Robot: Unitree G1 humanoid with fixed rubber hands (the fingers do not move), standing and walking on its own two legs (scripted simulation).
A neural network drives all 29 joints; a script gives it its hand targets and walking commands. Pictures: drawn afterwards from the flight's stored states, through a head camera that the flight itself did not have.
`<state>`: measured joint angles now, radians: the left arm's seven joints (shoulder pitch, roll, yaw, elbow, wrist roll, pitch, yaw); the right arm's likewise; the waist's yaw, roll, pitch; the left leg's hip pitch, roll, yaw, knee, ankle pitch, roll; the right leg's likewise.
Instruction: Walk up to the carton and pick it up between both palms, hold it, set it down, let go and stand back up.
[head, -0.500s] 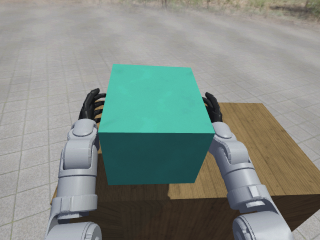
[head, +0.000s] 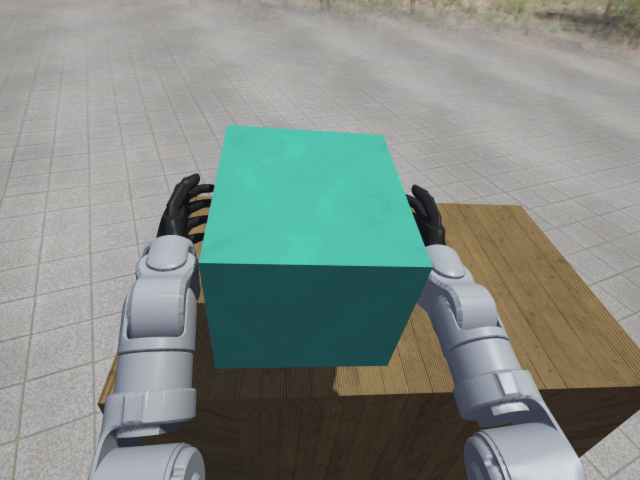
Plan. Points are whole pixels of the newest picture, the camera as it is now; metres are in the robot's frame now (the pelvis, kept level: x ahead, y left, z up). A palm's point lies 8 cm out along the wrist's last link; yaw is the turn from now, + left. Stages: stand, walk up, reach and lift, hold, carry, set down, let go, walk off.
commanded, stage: hold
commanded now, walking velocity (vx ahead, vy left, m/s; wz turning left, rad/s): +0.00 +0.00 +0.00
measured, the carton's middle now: (305, 242) +0.38 +0.00 +0.15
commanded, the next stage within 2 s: set down in 1.76 s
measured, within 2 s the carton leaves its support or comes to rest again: neither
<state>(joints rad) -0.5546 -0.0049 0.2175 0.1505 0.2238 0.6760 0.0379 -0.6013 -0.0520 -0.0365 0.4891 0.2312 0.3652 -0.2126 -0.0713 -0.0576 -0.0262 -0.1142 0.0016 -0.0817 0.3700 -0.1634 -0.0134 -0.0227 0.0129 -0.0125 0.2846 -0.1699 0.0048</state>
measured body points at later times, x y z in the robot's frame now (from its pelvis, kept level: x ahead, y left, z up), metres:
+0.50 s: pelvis +0.01 +0.00 +0.00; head -0.04 +0.02 +0.45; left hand +0.38 +0.15 +0.18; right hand +0.38 -0.15 +0.17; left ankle +0.03 +0.12 -0.75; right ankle +0.00 -0.12 -0.75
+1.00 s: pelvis +0.00 +0.00 +0.00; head -0.05 +0.03 +0.45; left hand +0.38 +0.16 +0.19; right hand +0.37 -0.15 +0.18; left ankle +0.03 +0.12 -0.75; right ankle +0.00 -0.12 -0.75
